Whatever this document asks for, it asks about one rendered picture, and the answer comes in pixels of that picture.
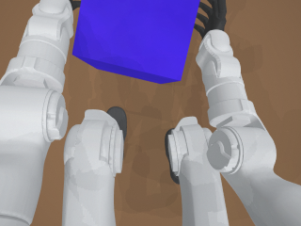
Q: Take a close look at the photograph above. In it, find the left robot hand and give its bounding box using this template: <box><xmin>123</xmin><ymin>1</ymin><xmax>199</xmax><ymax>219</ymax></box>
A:
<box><xmin>70</xmin><ymin>0</ymin><xmax>81</xmax><ymax>11</ymax></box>

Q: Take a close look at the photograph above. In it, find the robot left shin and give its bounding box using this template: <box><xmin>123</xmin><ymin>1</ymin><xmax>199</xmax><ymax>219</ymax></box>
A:
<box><xmin>63</xmin><ymin>109</ymin><xmax>120</xmax><ymax>166</ymax></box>

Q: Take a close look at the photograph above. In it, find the right robot forearm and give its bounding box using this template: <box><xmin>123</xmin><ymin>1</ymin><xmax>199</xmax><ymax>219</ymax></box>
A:
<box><xmin>196</xmin><ymin>29</ymin><xmax>269</xmax><ymax>134</ymax></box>

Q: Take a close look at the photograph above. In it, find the robot left upper arm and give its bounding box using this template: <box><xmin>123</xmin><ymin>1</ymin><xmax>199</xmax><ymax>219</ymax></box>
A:
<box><xmin>0</xmin><ymin>85</ymin><xmax>69</xmax><ymax>226</ymax></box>

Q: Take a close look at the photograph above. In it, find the robot right upper arm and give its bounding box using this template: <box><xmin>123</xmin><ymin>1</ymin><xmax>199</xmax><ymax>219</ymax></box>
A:
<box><xmin>206</xmin><ymin>125</ymin><xmax>301</xmax><ymax>226</ymax></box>

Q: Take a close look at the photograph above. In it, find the carton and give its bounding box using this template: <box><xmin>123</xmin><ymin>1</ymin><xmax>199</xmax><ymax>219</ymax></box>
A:
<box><xmin>72</xmin><ymin>0</ymin><xmax>200</xmax><ymax>84</ymax></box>

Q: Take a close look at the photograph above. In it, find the left robot forearm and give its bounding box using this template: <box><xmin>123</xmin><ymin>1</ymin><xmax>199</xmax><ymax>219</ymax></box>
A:
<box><xmin>0</xmin><ymin>0</ymin><xmax>74</xmax><ymax>93</ymax></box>

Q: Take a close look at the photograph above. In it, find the right robot hand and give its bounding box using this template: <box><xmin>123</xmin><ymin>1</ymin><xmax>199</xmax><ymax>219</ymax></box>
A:
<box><xmin>194</xmin><ymin>0</ymin><xmax>227</xmax><ymax>40</ymax></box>

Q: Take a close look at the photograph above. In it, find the left robot thigh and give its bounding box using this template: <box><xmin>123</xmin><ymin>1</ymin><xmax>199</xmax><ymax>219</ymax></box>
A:
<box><xmin>61</xmin><ymin>120</ymin><xmax>124</xmax><ymax>226</ymax></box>

